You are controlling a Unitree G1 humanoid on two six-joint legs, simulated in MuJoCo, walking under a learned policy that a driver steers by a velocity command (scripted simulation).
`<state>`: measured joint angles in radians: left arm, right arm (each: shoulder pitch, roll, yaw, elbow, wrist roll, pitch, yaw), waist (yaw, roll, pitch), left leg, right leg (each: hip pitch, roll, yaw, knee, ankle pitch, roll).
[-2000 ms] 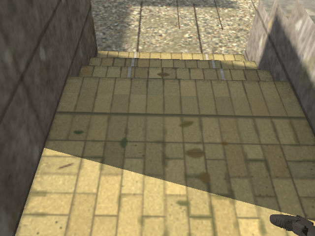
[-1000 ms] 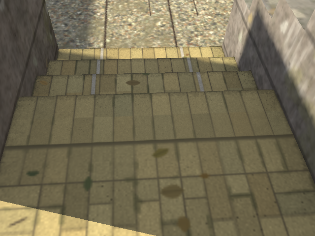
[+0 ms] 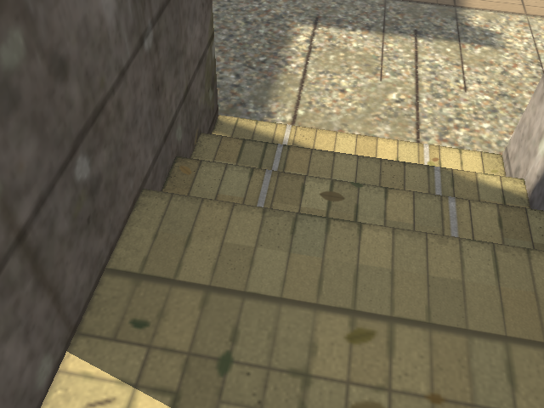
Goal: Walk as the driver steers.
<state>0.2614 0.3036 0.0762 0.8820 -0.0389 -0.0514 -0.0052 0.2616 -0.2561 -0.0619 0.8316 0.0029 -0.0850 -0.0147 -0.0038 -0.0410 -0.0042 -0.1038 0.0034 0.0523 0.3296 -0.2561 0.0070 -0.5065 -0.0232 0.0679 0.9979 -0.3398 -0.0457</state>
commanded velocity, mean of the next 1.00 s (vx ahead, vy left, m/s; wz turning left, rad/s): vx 0.44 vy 0.00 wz -0.27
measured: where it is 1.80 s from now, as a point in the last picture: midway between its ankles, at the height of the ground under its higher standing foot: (347, 356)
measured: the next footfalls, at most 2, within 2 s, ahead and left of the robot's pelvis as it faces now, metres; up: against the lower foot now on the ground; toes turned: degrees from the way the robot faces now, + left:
right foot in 0.30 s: +0.30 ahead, -0.18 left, +0.00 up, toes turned -14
left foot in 0.86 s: +0.70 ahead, -0.09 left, +0.00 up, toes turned -15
